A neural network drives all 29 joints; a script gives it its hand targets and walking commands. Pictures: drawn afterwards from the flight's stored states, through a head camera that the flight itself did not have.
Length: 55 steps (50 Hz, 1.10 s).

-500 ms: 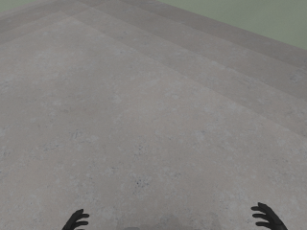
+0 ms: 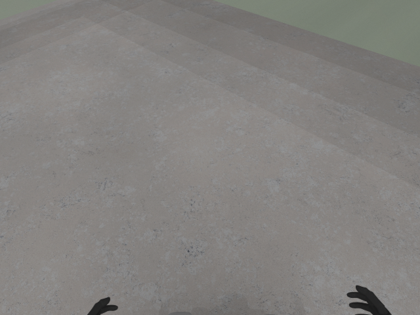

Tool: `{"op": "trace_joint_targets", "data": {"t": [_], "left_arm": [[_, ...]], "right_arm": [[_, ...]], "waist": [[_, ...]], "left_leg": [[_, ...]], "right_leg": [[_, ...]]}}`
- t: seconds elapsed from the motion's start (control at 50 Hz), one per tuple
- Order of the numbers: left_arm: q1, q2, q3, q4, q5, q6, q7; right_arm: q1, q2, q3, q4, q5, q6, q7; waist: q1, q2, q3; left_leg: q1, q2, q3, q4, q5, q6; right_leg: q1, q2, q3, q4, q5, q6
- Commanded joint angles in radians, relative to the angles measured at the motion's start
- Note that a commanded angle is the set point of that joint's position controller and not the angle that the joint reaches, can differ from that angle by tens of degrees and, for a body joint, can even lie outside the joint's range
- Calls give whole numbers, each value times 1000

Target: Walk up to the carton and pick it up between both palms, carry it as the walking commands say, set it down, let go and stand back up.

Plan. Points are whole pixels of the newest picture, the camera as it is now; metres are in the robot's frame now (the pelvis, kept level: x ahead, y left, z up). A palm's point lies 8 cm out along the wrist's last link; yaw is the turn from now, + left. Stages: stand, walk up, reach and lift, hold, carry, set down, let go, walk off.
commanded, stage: stand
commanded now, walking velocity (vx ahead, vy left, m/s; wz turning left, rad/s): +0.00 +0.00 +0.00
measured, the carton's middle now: out of the picture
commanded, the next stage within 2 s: walk up in 0.92 s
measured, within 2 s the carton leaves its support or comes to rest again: neither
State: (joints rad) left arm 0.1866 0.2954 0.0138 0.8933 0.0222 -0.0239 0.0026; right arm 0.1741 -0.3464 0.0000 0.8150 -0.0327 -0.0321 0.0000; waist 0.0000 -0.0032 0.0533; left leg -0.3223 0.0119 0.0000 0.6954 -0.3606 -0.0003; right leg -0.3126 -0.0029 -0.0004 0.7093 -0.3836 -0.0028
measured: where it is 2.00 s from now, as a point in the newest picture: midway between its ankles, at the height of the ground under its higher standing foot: outside the picture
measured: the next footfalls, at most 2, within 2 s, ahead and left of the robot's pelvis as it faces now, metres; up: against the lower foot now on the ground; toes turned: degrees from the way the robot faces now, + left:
right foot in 1.90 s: -0.05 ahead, -0.10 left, +0.00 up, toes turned -17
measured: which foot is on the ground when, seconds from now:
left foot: down 0.00-1.00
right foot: down 0.00-1.00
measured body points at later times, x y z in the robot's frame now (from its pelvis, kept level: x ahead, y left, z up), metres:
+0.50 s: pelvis +0.00 -0.01 +0.00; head +0.02 -0.02 +0.45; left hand +0.09 +0.27 -0.12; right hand +0.11 -0.30 -0.12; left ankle +0.01 +0.13 -0.72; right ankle +0.00 -0.12 -0.72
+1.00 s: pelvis -0.01 -0.01 +0.01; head +0.00 -0.02 +0.46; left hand +0.08 +0.27 -0.11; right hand +0.09 -0.31 -0.11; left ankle +0.01 +0.13 -0.72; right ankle +0.00 -0.12 -0.72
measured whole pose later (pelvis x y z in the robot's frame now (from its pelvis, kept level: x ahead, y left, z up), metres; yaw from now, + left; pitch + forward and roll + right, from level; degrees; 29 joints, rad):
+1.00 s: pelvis -0.01 -0.01 +0.01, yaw +0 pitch +0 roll +1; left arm 0.14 0.30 0.01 1.02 0.02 -0.03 0.00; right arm 0.13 -0.35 0.00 0.98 -0.03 -0.03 0.00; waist 0.00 0.00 0.03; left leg -0.28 0.01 0.00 0.51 -0.24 -0.01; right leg -0.29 0.00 0.00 0.57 -0.29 -0.02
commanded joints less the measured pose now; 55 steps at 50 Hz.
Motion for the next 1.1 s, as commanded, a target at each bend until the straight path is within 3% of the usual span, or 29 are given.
{"op": "trace_joint_targets", "data": {"t": [0.0,0.12,0.16,0.2,0.28,0.3,0.38,0.4,0.44,0.46,0.48,0.52,0.56,0.6,0.64,0.66,0.68,0.72,0.78,0.82,0.86,0.88,0.9,0.94,0.98,1.0,1.04,1.06,1.08], "left_arm": [[-94,250,55,-45,-3,-18,7],[-82,238,41,-32,-23,-32,5],[-109,260,54,-19,-5,-30,16],[-97,237,51,-20,-13,-28,11],[-103,253,54,-3,-12,-32,8],[-81,264,55,5,-14,-35,9],[-92,263,49,29,-11,-27,13],[-104,253,46,22,-14,-27,13],[-107,228,44,21,-11,-21,15],[-118,254,46,24,-7,-22,15],[-117,250,47,34,-10,-25,15],[-116,258,48,37,-5,-25,11],[-114,240,36,50,-11,-31,15],[-115,236,39,43,-20,-33,12],[-101,235,47,57,-19,-31,12],[-123,252,42,60,-11,-29,11],[-102,246,46,64,-7,-31,8],[-96,257,44,76,-12,-30,9],[-133,245,43,73,-12,-27,15],[-115,231,36,73,-12,-25,10],[-119,240,36,88,-8,-28,10],[-107,228,35,89,-9,-34,10],[-123,251,36,93,-6,-29,11],[-114,219,37,93,-7,-30,9],[-118,253,36,105,-11,-29,8],[-105,250,35,102,-14,-33,9],[-96,246,35,115,-15,-34,8],[-110,243,33,128,-15,-32,8],[-132,251,38,116,-10,-31,4]], "right_arm": [[-57,-188,-57,-26,22,-21,-13],[-51,-191,-52,15,23,-18,-7],[-68,-178,-50,14,24,-8,-11],[-48,-222,-61,34,25,-22,-10],[-55,-203,-57,51,16,-13,-17],[-51,-200,-54,55,21,-12,-16],[-35,-199,-46,81,21,-18,-17],[-60,-181,-48,73,26,-17,-17],[-78,-195,-50,65,29,-17,-11],[-68,-197,-50,86,30,-13,-12],[-64,-217,-58,106,32,-22,-11],[-73,-209,-53,100,29,-13,-16],[-51,-193,-47,120,31,-13,-15],[-63,-209,-50,115,32,-15,-13],[-82,-177,-39,116,26,-20,-10],[-93,-171,-38,105,33,-20,-9],[-69,-208,-47,127,28,-21,-12],[-58,-196,-46,136,23,-15,-15],[-75,-188,-40,139,27,-12,-16],[-74,-195,-34,142,25,-18,-12],[-68,-172,-28,149,25,-18,-13],[-60,-194,-40,152,26,-20,-14],[-61,-198,-43,155,30,-22,-11],[-65,-209,-41,154,22,-29,-6],[-87,-201,-43,165,28,-22,-7],[-85,-202,-43,157,34,-20,-3],[-53,-192,-42,165,26,-23,-4],[-49,-182,-28,179,27,-23,-3],[-29,-185,-34,181,25,-28,-6]], "waist": [[0,-19,-86],[-5,-28,-91],[-15,-79,-62],[1,-14,-136],[-7,-15,-83],[2,-71,-124],[-11,7,-59],[-13,-45,-77],[3,-28,-126],[-11,-72,-97],[-8,-15,-102],[-10,-8,-117],[-11,-68,-104],[-7,-19,-120],[14,-49,-161],[-11,-57,-141],[-2,-63,-174],[-18,-10,-136],[-4,-74,-133],[7,-39,-135],[-16,-63,-115],[-10,-20,-126],[-20,-67,-122],[2,-30,-144],[-6,-68,-142],[-7,-30,-138],[1,-71,-133],[-10,-26,-131],[-18,-42,-114]], "left_leg": [[80,91,-89,-153,258,72],[102,74,-76,-131,235,68],[101,72,-67,-144,262,56],[128,93,-104,-162,297,73],[105,82,-71,-147,305,68],[117,88,-79,-158,317,73],[101,83,-78,-170,269,66],[115,89,-101,-186,257,66],[120,89,-95,-194,283,64],[137,81,-81,-197,277,46],[140,95,-96,-197,298,58],[150,92,-81,-205,322,49],[134,83,-83,-195,316,63],[158,84,-82,-211,320,54],[156,93,-83,-218,358,53],[169,94,-77,-210,358,51],[175,99,-82,-204,352,57],[159,89,-74,-220,330,44],[159,88,-77,-239,295,45],[179,95,-88,-247,304,52],[181,97,-85,-256,286,55],[175,92,-80,-276,293,53],[178,95,-89,-281,282,47],[177,99,-79,-266,312,46],[182,100,-76,-275,305,43],[186,88,-75,-285,299,38],[166,96,-82,-299,271,50],[205,104,-77,-299,298,47],[189,102,-87,-313,292,44]], "right_leg": [[53,-84,115,-169,302,-70],[35,-107,153,-205,291,-74],[10,-116,152,-235,285,-78],[58,-87,108,-176,301,-61],[50,-101,130,-207,347,-66],[83,-99,120,-197,336,-60],[44,-109,153,-235,294,-69],[45,-105,140,-229,268,-65],[84,-102,131,-235,290,-67],[42,-107,134,-253,293,-66],[60,-108,142,-242,304,-67],[72,-98,111,-251,336,-55],[88,-126,143,-263,358,-70],[86,-115,145,-277,359,-62],[131,-113,116,-257,390,-61],[93,-117,132,-262,382,-62],[108,-109,122,-261,377,-57],[101,-113,123,-273,360,-56],[102,-124,135,-317,304,-54],[101,-133,157,-323,314,-59],[84,-127,159,-348,302,-59],[104,-128,156,-346,318,-52],[114,-114,128,-348,322,-50],[133,-111,126,-332,347,-42],[125,-117,131,-354,338,-40],[113,-115,131,-343,357,-43],[130,-125,137,-351,296,-46],[109,-133,150,-361,308,-47],[116,-120,137,-364,311,-43]]}}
